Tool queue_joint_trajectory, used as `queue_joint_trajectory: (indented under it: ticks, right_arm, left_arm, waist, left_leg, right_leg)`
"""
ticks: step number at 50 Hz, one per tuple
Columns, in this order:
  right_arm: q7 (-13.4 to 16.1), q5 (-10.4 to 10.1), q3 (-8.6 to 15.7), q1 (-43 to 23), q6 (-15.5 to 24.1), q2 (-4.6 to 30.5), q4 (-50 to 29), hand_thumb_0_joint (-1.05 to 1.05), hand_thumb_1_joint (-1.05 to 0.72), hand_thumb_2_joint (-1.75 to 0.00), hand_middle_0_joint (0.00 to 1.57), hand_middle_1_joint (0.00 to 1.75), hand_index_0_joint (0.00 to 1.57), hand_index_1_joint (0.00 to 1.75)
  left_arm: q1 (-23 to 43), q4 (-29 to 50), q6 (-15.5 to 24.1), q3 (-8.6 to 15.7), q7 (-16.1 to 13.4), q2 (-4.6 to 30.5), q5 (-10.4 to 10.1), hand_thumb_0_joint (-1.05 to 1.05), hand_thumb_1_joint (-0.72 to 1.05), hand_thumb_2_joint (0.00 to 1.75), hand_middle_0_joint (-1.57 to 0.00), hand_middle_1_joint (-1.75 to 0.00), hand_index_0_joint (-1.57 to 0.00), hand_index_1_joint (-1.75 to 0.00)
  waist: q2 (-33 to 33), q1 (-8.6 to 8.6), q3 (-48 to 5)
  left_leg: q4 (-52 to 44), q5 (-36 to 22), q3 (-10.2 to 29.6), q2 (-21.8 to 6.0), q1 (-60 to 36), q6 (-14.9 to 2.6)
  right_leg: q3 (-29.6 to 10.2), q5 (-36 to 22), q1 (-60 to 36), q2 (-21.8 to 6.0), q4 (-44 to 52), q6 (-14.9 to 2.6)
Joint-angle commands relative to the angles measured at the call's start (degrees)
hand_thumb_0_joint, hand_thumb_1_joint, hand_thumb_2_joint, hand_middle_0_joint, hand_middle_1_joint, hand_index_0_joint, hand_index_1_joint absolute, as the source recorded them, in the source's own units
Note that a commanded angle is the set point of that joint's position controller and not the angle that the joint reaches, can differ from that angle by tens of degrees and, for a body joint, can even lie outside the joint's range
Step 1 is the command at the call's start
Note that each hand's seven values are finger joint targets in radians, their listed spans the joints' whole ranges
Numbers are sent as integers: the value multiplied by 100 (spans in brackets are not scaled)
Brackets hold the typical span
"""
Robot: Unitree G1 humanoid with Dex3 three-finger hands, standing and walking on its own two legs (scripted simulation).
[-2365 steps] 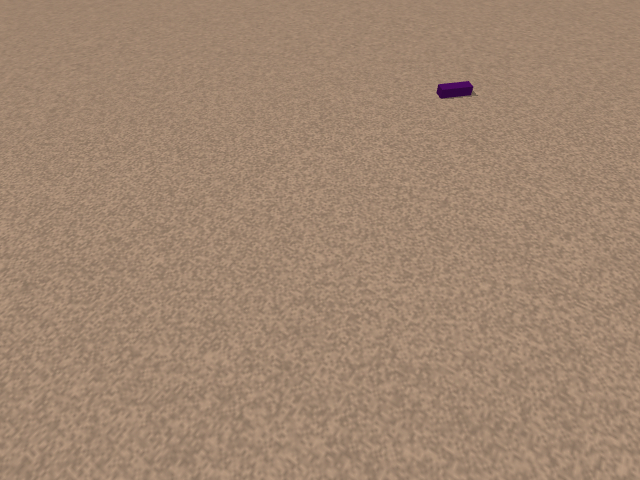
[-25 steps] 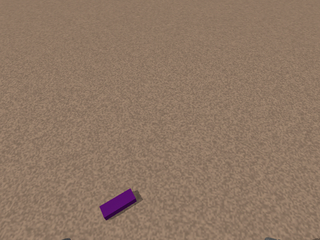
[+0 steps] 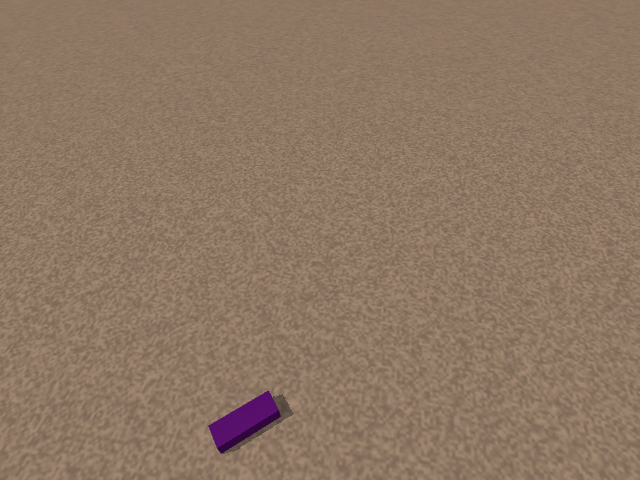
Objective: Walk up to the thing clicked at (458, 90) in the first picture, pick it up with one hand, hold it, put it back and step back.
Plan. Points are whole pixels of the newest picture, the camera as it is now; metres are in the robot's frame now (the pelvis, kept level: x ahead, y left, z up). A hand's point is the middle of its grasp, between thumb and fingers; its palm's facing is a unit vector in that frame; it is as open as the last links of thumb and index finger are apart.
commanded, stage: stand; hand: left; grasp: from above
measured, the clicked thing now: (245, 421) +0.44 +0.26 -0.75
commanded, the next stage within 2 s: step back in 1.68 s
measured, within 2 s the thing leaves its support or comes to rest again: neither
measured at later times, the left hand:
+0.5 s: hand out of the picture +0.07 +0.23 -0.15, palm faces +0.01 -0.94 -0.34, open 7.4 cm
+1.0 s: hand out of the picture +0.08 +0.23 -0.15, palm faces +0.00 -0.94 -0.34, open 7.4 cm
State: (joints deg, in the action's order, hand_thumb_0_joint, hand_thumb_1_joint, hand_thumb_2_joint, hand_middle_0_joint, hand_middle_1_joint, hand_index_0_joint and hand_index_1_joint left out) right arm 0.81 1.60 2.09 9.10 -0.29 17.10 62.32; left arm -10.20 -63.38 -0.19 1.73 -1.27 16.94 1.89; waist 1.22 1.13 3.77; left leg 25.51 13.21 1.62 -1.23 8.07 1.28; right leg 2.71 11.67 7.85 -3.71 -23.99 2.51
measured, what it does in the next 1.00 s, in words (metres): stands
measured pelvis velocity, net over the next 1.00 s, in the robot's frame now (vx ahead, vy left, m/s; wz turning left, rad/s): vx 0.01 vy -0.01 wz -0.01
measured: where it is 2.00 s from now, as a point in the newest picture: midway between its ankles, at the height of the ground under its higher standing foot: outside the picture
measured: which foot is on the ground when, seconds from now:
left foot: down 0.00-1.00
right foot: down 0.00-1.00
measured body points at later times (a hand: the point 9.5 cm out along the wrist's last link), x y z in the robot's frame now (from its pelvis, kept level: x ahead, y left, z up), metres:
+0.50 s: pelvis +0.01 -0.01 +0.00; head +0.01 -0.02 +0.45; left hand +0.07 +0.28 -0.13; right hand +0.07 -0.30 -0.14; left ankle +0.01 +0.13 -0.74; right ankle +0.02 -0.15 -0.74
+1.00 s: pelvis +0.01 -0.01 +0.01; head +0.02 -0.02 +0.45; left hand +0.08 +0.28 -0.13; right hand +0.08 -0.31 -0.13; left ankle +0.01 +0.13 -0.74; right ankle +0.02 -0.15 -0.74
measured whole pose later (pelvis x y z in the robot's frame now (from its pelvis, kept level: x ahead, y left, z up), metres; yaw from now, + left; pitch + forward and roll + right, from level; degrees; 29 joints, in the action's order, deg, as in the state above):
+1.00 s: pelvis +0.01 -0.01 +0.01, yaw -1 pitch -3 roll +0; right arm 0.4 1.2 0.8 6.7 0.2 19.2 65.2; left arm -5.9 -66.2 0.1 1.8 -0.1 18.2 1.1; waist 1.2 0.5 3.8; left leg 19.9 11.2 1.1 -2.5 5.5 2.4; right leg 2.4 10.2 6.2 -2.4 -19.7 1.5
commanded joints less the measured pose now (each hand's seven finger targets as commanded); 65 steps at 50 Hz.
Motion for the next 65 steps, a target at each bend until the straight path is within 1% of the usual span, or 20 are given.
queue_joint_trajectory:
  ticks: [1, 2, 3, 5, 9, 16, 17, 21, 24, 26, 28, 31, 35, 43, 46, 49, 52, 58, 62, 65]
  right_arm:
    - [51, -20, 200, -225, 121, 1129, -291, 0, -90, -90, 20, 30, 20, 30]
    - [41, -21, 202, -265, 122, 1119, -284, 0, -90, -90, 20, 30, 20, 30]
    - [43, -21, 194, -207, 112, 1107, -257, 0, -90, -90, 20, 30, 20, 30]
    - [43, -22, 184, -220, 117, 1122, -223, 0, -90, -90, 20, 30, 20, 30]
    - [36, -29, 155, -235, 111, 1133, -175, 0, -90, -90, 20, 30, 20, 30]
    - [56, -34, 117, -288, 139, 1215, -121, 0, -90, -90, 20, 30, 20, 30]
    - [53, -40, 107, -293, 133, 1196, -106, 0, -90, -90, 20, 30, 20, 30]
    - [55, -35, 87, -269, 128, 1232, -73, 0, -90, -90, 20, 30, 20, 30]
    - [48, -45, 77, -348, 124, 1239, -75, 0, -90, -90, 20, 30, 20, 30]
    - [51, -44, 78, -277, 121, 1247, -51, 0, -90, -90, 20, 30, 20, 30]
    - [47, -49, 73, -310, 135, 1252, -68, 0, -90, -90, 20, 30, 20, 30]
    - [45, -52, 69, -359, 144, 1254, -61, 0, -90, -90, 20, 30, 20, 30]
    - [44, -54, 75, -338, 151, 1303, -59, 0, -90, -90, 20, 30, 20, 30]
    - [39, -60, 62, -447, 166, 1329, -65, 0, -90, -90, 20, 30, 20, 30]
    - [39, -55, 69, -435, 156, 1352, -40, 0, -90, -90, 20, 30, 20, 30]
    - [23, -51, 63, -412, 158, 1332, -37, 0, -90, -90, 20, 30, 20, 30]
    - [12, -58, 63, -449, 160, 1342, -49, 0, -90, -90, 20, 30, 20, 30]
    - [5, -60, 61, -440, 156, 1370, -58, 0, -90, -90, 20, 30, 20, 30]
    - [3, -61, 62, -449, 142, 1340, -60, 0, -90, -90, 20, 30, 20, 30]
    - [-4, -55, 67, -433, 134, 1383, -40, 0, -90, -90, 20, 30, 20, 30]
  left_arm:
    - [131, 226, 119, 207, -73, 1143, -15, 0, 90, 90, -20, -30, -20, -30]
    - [143, 215, 127, 203, -70, 1140, -4, 0, 90, 90, -20, -30, -20, -30]
    - [218, 204, 133, 213, -72, 1177, -17, 0, 90, 90, -20, -30, -20, -30]
    - [256, 196, 139, 213, -66, 1218, -24, 0, 90, 90, -20, -30, -20, -30]
    - [305, 137, 137, 213, -60, 1238, -35, 0, 90, 90, -20, -30, -20, -30]
    - [388, 83, 154, 212, -49, 1234, -68, 0, 90, 90, -20, -30, -20, -30]
    - [359, 56, 149, 202, -47, 1226, -69, 0, 90, 90, -20, -30, -20, -30]
    - [438, 59, 152, 216, -35, 1277, -78, 0, 90, 90, -20, -30, -20, -30]
    - [456, 29, 134, 209, -28, 1269, -63, 0, 90, 90, -20, -30, -20, -30]
    - [502, 34, 135, 220, -26, 1289, -68, 0, 90, 90, -20, -30, -20, -30]
    - [505, 44, 151, 222, -20, 1292, -81, 0, 90, 90, -20, -30, -20, -30]
    - [495, 8, 148, 218, -11, 1272, -86, 0, 90, 90, -20, -30, -20, -30]
    - [574, 50, 155, 224, -2, 1297, -96, 0, 90, 90, -20, -30, -20, -30]
    - [591, 68, 151, 211, 10, 1284, -91, 0, 90, 90, -20, -30, -20, -30]
    - [587, 50, 132, 212, 21, 1318, -94, 0, 90, 90, -20, -30, -20, -30]
    - [596, 73, 136, 211, 31, 1340, -89, 0, 90, 90, -20, -30, -20, -30]
    - [604, 81, 155, 206, 33, 1341, -98, 0, 90, 90, -20, -30, -20, -30]
    - [633, 115, 183, 206, 35, 1378, -95, 0, 90, 90, -20, -30, -20, -30]
    - [616, 105, 180, 211, 26, 1406, -103, 0, 90, 90, -20, -30, -20, -30]
    - [623, 98, 176, 198, 41, 1391, -106, 0, 90, 90, -20, -30, -20, -30]
  waist:
    - [-74, -16, -42]
    - [-169, -2, -20]
    - [-154, -47, -69]
    - [-134, -43, -106]
    - [-114, -43, -90]
    - [-117, -49, -373]
    - [-112, -38, -321]
    - [-118, -59, -293]
    - [-130, -37, -195]
    - [-124, -64, -246]
    - [-94, -59, -358]
    - [-125, -42, -341]
    - [-84, -74, -382]
    - [-61, -54, -457]
    - [-84, -66, -326]
    - [-91, -76, -321]
    - [-117, -74, -432]
    - [-134, -102, -486]
    - [-169, -99, -425]
    - [-129, -99, -313]
  left_leg:
    - [-844, 92, 496, -422, 372, -236]
    - [-809, 56, 483, -412, 307, -222]
    - [-784, 38, 450, -426, 310, -240]
    - [-787, -183, 435, -426, 230, -222]
    - [-810, -161, 414, -439, 254, -218]
    - [-747, -871, 360, -513, -45, -217]
    - [-788, -840, 365, -507, -49, -201]
    - [-820, -831, 323, -506, 15, -199]
    - [-877, -604, 357, -526, 29, -188]
    - [-883, -648, 343, -536, 60, -187]
    - [-859, -911, 330, -553, -10, -196]
    - [-864, -962, 324, -568, -87, -193]
    - [-877, -1035, 290, -566, -37, -190]
    - [-860, -1196, 292, -610, -172, -183]
    - [-933, -782, 291, -593, -50, -183]
    - [-975, -719, 280, -584, -16, -178]
    - [-926, -929, 288, -612, -141, -186]
    - [-876, -1045, 250, -613, -150, -193]
    - [-896, -974, 258, -611, -159, -191]
    - [-936, -655, 255, -593, -42, -189]
  right_leg:
    - [-357, 80, -91, -298, 577, -227]
    - [-354, 214, -3, -294, 605, -224]
    - [-424, 173, -75, -348, 656, -236]
    - [-447, 85, -78, -370, 694, -249]
    - [-455, 33, -126, -378, 723, -252]
    - [-441, -700, -277, -416, 678, -258]
    - [-407, -599, -241, -384, 682, -250]
    - [-425, -726, -290, -392, 724, -250]
    - [-419, -321, -216, -368, 766, -253]
    - [-439, -459, -293, -393, 761, -269]
    - [-433, -766, -367, -404, 734, -271]
    - [-399, -711, -318, -383, 714, -272]
    - [-431, -899, -407, -408, 725, -279]
    - [-402, -974, -369, -399, 666, -278]
    - [-440, -625, -300, -388, 757, -288]
    - [-443, -580, -275, -387, 761, -295]
    - [-433, -747, -298, -400, 704, -302]
    - [-474, -971, -337, -425, 730, -286]
    - [-448, -871, -295, -414, 730, -296]
    - [-490, -556, -241, -403, 811, -293]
